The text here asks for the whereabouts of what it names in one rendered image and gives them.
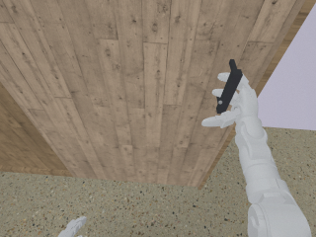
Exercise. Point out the right robot forearm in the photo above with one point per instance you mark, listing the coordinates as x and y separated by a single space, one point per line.
264 183

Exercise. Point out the wardrobe door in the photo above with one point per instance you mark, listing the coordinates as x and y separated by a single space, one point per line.
21 144
119 88

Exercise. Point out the right robot hand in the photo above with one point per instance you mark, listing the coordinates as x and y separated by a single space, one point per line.
246 102

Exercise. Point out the left robot hand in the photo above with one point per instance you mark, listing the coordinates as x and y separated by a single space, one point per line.
73 227

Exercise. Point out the robot right upper arm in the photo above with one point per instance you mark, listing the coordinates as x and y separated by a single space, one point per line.
268 219

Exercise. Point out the handle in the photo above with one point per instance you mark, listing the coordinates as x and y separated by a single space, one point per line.
230 87

